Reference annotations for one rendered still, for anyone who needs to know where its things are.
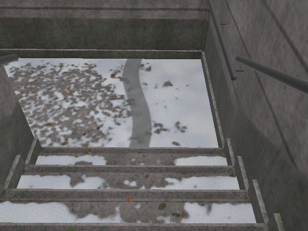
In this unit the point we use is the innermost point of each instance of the stairs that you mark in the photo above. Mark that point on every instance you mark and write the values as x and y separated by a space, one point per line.
94 188

